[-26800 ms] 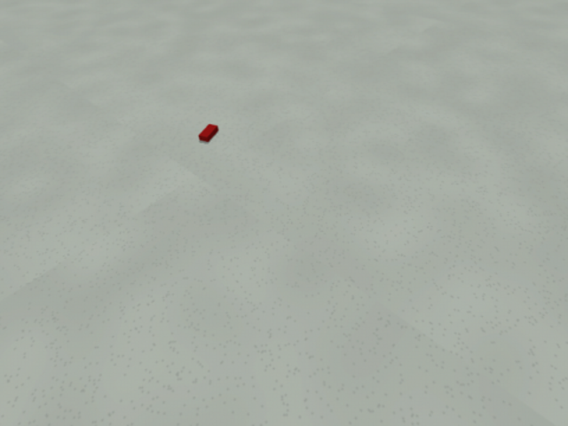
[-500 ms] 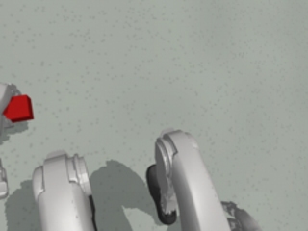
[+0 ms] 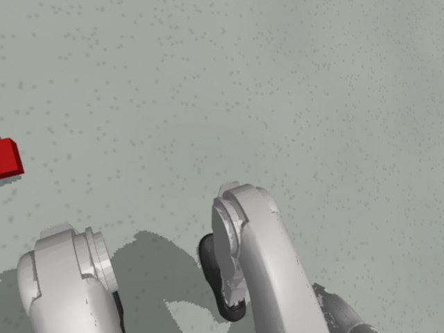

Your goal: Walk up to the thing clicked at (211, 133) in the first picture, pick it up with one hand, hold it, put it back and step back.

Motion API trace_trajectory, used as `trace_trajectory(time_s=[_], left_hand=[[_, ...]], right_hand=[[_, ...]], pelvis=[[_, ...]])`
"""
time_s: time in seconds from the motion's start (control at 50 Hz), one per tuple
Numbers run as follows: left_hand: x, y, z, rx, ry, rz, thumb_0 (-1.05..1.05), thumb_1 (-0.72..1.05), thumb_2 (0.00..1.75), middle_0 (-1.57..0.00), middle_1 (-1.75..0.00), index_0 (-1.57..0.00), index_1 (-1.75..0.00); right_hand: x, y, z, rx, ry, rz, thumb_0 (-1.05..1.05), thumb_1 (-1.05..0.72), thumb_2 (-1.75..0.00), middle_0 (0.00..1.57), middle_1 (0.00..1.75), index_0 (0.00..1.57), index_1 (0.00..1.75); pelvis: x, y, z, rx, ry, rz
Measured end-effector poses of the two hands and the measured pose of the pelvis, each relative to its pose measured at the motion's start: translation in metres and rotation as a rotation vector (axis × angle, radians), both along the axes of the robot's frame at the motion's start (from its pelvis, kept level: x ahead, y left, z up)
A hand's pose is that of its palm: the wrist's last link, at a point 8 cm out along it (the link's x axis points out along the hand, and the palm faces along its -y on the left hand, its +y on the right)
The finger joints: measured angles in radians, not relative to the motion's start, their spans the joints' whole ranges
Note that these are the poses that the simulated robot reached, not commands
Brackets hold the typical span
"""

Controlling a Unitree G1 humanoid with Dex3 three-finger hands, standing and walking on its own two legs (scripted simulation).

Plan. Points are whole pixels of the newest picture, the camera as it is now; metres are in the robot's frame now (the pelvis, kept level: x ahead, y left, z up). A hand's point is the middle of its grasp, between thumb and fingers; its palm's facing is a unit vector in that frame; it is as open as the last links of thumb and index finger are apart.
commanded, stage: rest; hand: left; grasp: from above
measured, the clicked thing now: out of the picture +0.43 +0.34 -0.27
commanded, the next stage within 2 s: open in 0.62 s
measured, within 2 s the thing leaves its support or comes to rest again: rests again in 0.16 s
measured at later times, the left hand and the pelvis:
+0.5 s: hand out of the picture +0.42 +0.33 -0.25, palm faces -0.47 -0.14 -0.87, open 8.8 cm; pelvis -0.01 +0.00 -0.01, yaw -2 degrees
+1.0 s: hand out of the picture +0.42 +0.33 -0.25, palm faces -0.46 -0.13 -0.88, open 9.7 cm; pelvis -0.01 +0.00 +0.00, yaw -2 degrees
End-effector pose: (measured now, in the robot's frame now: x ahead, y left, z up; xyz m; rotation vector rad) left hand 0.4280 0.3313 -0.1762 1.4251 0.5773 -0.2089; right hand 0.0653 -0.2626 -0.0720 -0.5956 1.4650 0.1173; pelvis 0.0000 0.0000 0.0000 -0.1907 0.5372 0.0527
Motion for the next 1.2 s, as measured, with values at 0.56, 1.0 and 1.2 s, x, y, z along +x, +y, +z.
trace_trajectory(time_s=[0.56, 1.0, 1.2], left_hand=[[-0.004, 0.001, -0.016, 0.007, -0.010, -0.018, 0.00, 0.18, 0.30, -0.82, -0.34, -0.87, -0.29], [-0.003, 0.001, -0.017, 0.017, -0.019, -0.014, -0.01, 0.11, 0.43, -0.68, -0.51, -0.70, -0.46], [0.004, 0.001, -0.014, 0.016, -0.034, 0.003, 0.00, -0.11, 0.63, -0.45, -0.66, -0.46, -0.64]], right_hand=[[-0.005, 0.008, 0.011, 0.020, -0.006, 0.107, 0.00, -0.90, -0.89, 0.20, 0.30, 0.20, 0.30], [-0.007, 0.010, 0.020, 0.045, -0.010, 0.152, 0.00, -0.90, -0.89, 0.20, 0.30, 0.20, 0.30], [-0.007, 0.009, 0.021, 0.041, -0.012, 0.154, 0.00, -0.90, -0.89, 0.20, 0.30, 0.20, 0.30]], pelvis=[[-0.005, 0.004, -0.005, -0.028, -0.054, -0.016], [-0.008, 0.004, -0.003, -0.039, -0.072, -0.022], [-0.009, 0.004, -0.002, -0.043, -0.072, -0.025]])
